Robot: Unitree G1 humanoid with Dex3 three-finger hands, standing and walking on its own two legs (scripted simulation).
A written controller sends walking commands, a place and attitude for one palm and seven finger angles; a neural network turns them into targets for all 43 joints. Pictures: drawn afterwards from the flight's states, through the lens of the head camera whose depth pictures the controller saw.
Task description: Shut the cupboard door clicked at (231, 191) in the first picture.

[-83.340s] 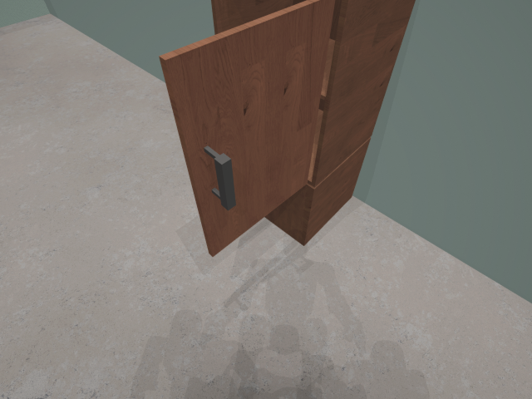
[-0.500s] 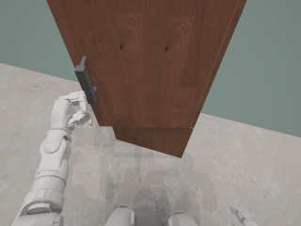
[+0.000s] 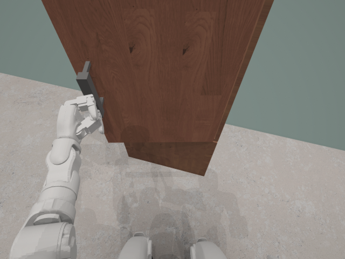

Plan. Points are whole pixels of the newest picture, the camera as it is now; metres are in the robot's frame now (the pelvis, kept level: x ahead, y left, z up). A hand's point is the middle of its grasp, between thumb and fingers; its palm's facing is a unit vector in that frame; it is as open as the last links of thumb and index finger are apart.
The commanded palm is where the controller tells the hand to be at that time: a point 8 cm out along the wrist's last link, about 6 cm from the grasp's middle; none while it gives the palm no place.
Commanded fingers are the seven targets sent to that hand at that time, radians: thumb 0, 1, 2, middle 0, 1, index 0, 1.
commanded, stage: bring the fist close to the handle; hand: left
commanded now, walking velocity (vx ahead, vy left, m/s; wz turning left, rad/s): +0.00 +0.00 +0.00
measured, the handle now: (93, 90) +0.52 +0.21 +0.06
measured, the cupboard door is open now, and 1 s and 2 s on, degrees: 17 4 0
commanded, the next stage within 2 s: push the door shut along its arc in 0.02 s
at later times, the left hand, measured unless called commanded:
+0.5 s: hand (100, 104) +0.46 +0.18 +0.07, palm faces -0.07 -1.00 -0.03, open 3.1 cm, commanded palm +0.45 +0.22 +0.06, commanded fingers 0.00 0.90 0.90 -1.30 -1.50 -1.30 -1.50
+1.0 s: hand (109, 87) +0.52 +0.17 +0.07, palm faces -0.19 -0.98 -0.02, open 3.2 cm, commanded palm +0.53 +0.19 +0.06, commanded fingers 0.00 0.90 0.90 -1.30 -1.50 -1.30 -1.50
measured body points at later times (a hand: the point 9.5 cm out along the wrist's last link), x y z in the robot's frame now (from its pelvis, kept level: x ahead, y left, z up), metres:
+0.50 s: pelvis +0.00 +0.00 -0.01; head +0.10 +0.01 +0.43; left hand +0.46 +0.23 +0.07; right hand +0.07 -0.27 -0.13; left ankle +0.05 +0.11 -0.66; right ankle +0.01 -0.11 -0.66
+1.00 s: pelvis -0.01 +0.01 -0.03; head +0.13 +0.03 +0.40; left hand +0.53 +0.22 +0.07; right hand -0.01 -0.26 -0.14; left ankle +0.05 +0.11 -0.66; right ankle +0.01 -0.11 -0.66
